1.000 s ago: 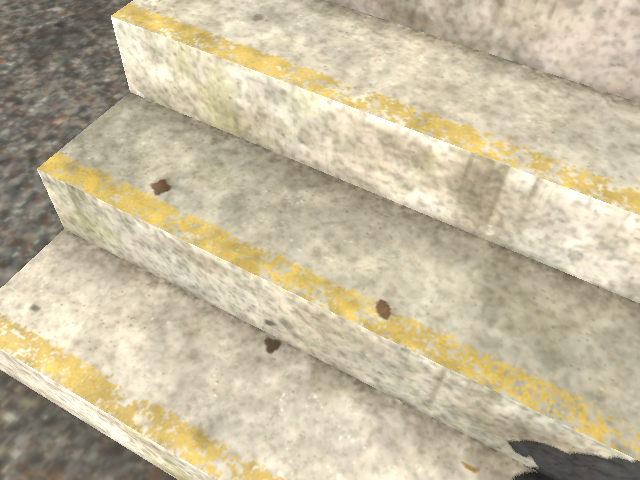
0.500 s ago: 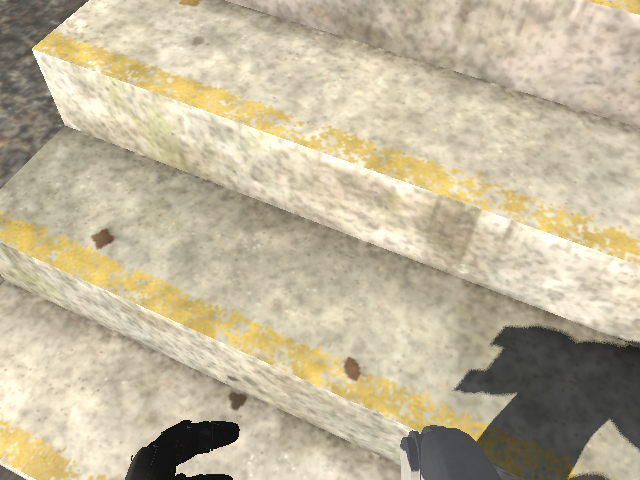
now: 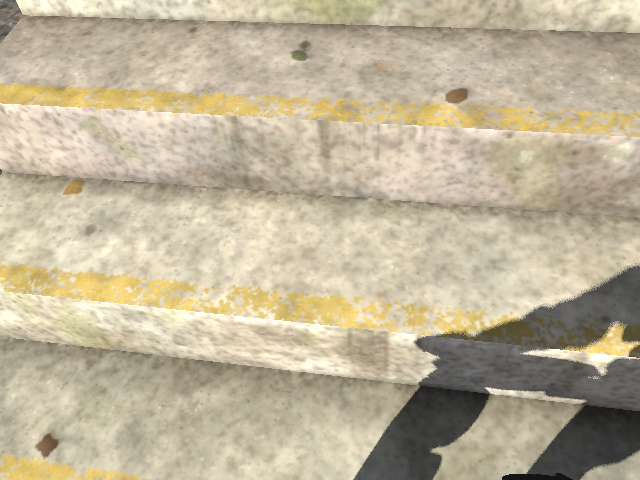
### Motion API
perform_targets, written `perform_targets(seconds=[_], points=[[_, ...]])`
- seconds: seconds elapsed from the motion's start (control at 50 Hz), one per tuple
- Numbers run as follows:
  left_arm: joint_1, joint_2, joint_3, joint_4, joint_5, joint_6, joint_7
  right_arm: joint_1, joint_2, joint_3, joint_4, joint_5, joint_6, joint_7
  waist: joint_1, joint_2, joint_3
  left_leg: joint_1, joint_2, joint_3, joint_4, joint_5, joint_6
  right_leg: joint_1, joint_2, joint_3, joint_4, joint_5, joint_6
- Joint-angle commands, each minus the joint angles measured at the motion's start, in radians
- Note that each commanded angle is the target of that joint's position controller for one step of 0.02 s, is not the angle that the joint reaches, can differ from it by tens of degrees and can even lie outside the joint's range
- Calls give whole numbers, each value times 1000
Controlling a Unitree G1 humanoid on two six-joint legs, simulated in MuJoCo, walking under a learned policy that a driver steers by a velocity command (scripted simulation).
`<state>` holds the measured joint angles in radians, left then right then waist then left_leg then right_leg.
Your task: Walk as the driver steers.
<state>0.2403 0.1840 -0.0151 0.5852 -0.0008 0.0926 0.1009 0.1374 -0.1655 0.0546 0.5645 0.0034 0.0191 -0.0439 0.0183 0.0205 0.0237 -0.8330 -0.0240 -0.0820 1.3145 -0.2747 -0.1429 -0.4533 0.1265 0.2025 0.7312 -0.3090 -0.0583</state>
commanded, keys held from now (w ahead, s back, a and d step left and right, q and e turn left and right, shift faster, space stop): e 0.24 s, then no key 0.06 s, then w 0.70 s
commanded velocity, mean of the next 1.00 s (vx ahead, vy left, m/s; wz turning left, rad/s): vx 0.24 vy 0.00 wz -0.27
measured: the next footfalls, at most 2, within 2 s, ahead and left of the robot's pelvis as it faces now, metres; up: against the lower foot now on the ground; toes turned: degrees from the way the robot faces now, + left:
left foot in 0.14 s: +0.13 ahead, +0.14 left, +0.00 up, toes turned -6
right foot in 0.86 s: +0.38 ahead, -0.27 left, +0.19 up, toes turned -18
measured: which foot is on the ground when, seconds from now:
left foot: up 0.00-0.12, down 0.14-0.88, up 0.90-1.00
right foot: down 0.00-0.14, up 0.16-0.84, down 0.86-1.00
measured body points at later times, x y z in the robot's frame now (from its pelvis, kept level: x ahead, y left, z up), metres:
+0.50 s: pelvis +0.09 +0.05 +0.02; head +0.11 +0.07 +0.47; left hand +0.28 +0.27 -0.11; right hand +0.09 -0.17 -0.10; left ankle +0.09 +0.15 -0.72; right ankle +0.05 -0.12 -0.51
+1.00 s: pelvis +0.29 -0.14 +0.10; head +0.30 -0.15 +0.55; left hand +0.47 +0.04 -0.03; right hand +0.28 -0.40 -0.04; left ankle +0.21 +0.06 -0.43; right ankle +0.35 -0.26 -0.53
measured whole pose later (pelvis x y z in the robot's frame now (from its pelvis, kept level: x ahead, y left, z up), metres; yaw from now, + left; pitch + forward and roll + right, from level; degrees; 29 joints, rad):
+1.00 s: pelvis +0.29 -0.14 +0.10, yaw -15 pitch +7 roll -3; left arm 0.13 0.20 -0.02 0.92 0.02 -0.03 -0.08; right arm 0.27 -0.25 -0.05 1.04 -0.05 -0.10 0.11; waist 0.03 0.05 -0.13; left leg -0.64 -0.03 -0.25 1.65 0.13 0.16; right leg -0.86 0.02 -0.12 1.17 -0.45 -0.06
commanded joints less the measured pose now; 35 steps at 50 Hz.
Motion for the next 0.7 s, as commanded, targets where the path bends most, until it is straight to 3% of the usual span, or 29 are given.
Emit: perform_targets(seconds=[0.02,0.06,0.08,0.1,0.12,0.14,0.16,0.18,0.2,0.22,0.24,0.26,0.28,0.32,0.36,0.38,0.4,0.46,0.48,0.5,0.54,0.56,0.6,0.62,0.64,0.66,0.7], points=[[-128,143,53,-153,7,-17,4,-24,-49,-23,-67,6,-15,5,-4,-178,-186,124,-16,68,-206,-42,19,154,-206,305,-241,215,-164],[-144,135,54,-156,0,-21,-4,2,-65,-36,-62,12,-12,3,-9,-218,-176,297,-22,70,-379,-26,39,89,-216,321,-242,304,-153],[-117,210,63,-97,82,-127,-66,57,-88,-39,-55,-85,-52,45,-5,-160,-35,248,24,25,-390,151,80,45,-253,305,-212,240,-149],[-122,176,62,-87,71,-160,-89,80,-98,-50,-31,-89,-63,44,7,-129,-81,337,42,12,-575,141,92,70,-257,342,-202,228,-172],[-121,150,55,-54,38,-171,-102,75,-81,-56,-25,-68,-60,42,-14,-79,-84,455,33,46,-836,175,124,90,-226,340,-188,222,-172],[-23,139,53,15,44,-176,-116,69,-107,-79,-24,-58,-66,37,-13,-63,-105,654,77,29,-868,245,182,6,-162,316,-85,98,-119],[95,69,46,16,36,-171,-117,76,-228,-115,-38,-53,-76,27,58,152,-238,856,263,-168,-767,658,430,-151,-5,146,142,-93,-3],[90,137,59,3,50,-175,-116,101,-276,-134,-84,-76,-78,20,-2,196,-297,988,446,-509,-888,637,625,-405,56,72,390,-360,126],[6,201,91,17,46,-169,-117,124,-258,-137,-70,-75,-97,18,-46,66,-238,882,486,-598,-957,334,611,-464,12,61,705,-272,191],[-18,208,94,38,32,-158,-101,54,-192,-102,-63,-59,-103,33,-14,75,-171,732,427,-503,-976,98,536,-485,-9,65,961,-127,191],[-49,199,90,55,12,-149,-76,-7,-72,-51,-65,-68,-98,50,-1,67,-123,614,355,-367,-985,-66,470,-530,-16,91,1027,21,175],[-121,206,87,33,5,-150,-57,-37,-19,-22,-70,-64,-75,58,-27,81,-128,597,291,-232,-993,-105,431,-560,2,54,1014,76,159],[-165,186,79,15,13,-157,-55,-26,-19,-16,-61,-53,-58,56,-37,68,-145,609,254,-155,-989,-67,415,-563,-5,9,999,71,149],[-146,158,70,47,1,-161,-65,38,-49,-20,-40,-59,-42,55,-69,55,-171,664,242,-101,-989,-17,407,-584,-24,11,958,75,141],[-47,185,87,131,10,-165,-93,176,-96,-36,33,-63,-58,88,-100,77,-112,692,262,-135,-1052,-262,401,-651,-29,31,902,64,128],[-33,196,95,149,19,-168,-102,231,-134,-50,75,-65,-69,100,-112,83,-87,708,284,-166,-1079,-346,410,-697,-24,31,904,51,117],[-38,195,97,158,25,-171,-104,250,-148,-55,107,-70,-78,106,-115,82,-75,722,302,-185,-1088,-367,419,-744,-23,40,915,70,101],[-33,167,83,188,29,-165,-105,225,-119,-47,156,-86,-96,113,-93,93,-94,730,312,-172,-1105,-286,448,-796,-40,38,1010,186,57],[4,174,83,212,39,-158,-119,192,-98,-41,168,-84,-106,113,-67,123,-108,687,297,-129,-1107,-237,454,-753,-48,-14,1122,214,38],[6,176,81,220,41,-153,-130,188,-74,-36,183,-89,-111,114,-63,94,-89,692,297,-112,-1111,-209,460,-777,-54,-12,1154,229,21],[-75,151,63,213,43,-151,-136,288,-38,-25,256,-99,-114,113,-98,71,-63,789,316,-101,-1109,-146,474,-898,-82,-14,1189,209,-25],[-138,119,48,200,41,-153,-135,366,-24,-19,308,-100,-111,116,-120,67,-52,872,347,-117,-1112,-119,482,-992,-100,-11,1222,169,-58],[-244,59,9,159,37,-155,-130,490,-12,-10,407,-125,-103,115,-161,80,-43,1024,385,-150,-1112,-85,481,-1200,-122,-15,1334,85,-123],[-281,16,-13,135,31,-151,-128,526,3,-7,448,-140,-103,114,-162,86,-29,1085,410,-161,-1119,-75,471,-1315,-145,-8,1392,44,-154],[-306,-5,-29,119,30,-145,-132,543,14,-2,484,-151,-105,113,-160,74,-27,1114,419,-152,-1127,-61,458,-1389,-161,-14,1455,4,-180],[-337,-29,-50,98,34,-134,-135,561,33,5,529,-157,-106,109,-151,101,-5,1146,444,-170,-1145,-59,461,-1495,-167,-8,1570,-87,-209],[-372,-50,-73,60,24,-123,-139,462,46,9,562,-176,-122,107,-78,31,33,1021,415,-61,-1224,-119,406,-1477,-237,-67,1482,-130,-252]])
